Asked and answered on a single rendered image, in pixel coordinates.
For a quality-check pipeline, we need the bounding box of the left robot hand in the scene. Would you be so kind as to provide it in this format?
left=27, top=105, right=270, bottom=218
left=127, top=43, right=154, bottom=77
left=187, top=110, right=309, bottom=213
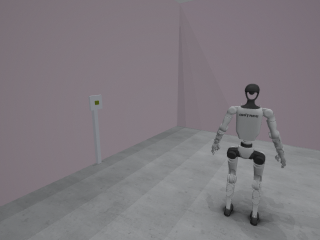
left=211, top=143, right=221, bottom=155

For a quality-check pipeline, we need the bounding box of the left robot forearm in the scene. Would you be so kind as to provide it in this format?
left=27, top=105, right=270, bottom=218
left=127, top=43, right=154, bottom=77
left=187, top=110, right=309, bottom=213
left=214, top=124, right=225, bottom=144

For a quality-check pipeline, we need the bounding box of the robot right upper arm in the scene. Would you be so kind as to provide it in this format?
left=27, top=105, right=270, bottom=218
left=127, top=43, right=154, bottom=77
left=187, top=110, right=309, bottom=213
left=262, top=108, right=279, bottom=139

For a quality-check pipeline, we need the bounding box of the panel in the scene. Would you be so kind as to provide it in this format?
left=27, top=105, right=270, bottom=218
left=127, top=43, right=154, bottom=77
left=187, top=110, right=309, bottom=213
left=88, top=95, right=103, bottom=164

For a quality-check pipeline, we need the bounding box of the right robot forearm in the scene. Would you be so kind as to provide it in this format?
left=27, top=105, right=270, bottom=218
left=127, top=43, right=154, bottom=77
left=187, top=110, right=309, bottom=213
left=272, top=130, right=285, bottom=156

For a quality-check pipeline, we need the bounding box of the right robot thigh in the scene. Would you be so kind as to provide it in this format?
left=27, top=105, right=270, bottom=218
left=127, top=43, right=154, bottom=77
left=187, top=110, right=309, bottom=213
left=251, top=150, right=266, bottom=191

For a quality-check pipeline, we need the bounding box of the robot thigh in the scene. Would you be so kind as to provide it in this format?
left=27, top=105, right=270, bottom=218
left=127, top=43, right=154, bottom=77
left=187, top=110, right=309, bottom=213
left=251, top=150, right=266, bottom=191
left=227, top=146, right=238, bottom=184

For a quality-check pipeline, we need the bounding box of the robot left upper arm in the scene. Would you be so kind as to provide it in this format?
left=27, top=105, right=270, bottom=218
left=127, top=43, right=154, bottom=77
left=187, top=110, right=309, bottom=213
left=219, top=106, right=239, bottom=132

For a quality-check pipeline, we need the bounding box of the left robot thigh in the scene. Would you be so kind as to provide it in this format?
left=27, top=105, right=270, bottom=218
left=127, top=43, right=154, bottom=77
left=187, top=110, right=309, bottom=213
left=227, top=146, right=238, bottom=184

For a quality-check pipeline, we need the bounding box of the right robot hand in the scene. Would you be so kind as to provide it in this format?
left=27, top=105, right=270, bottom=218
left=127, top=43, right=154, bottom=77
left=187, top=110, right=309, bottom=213
left=275, top=154, right=287, bottom=169

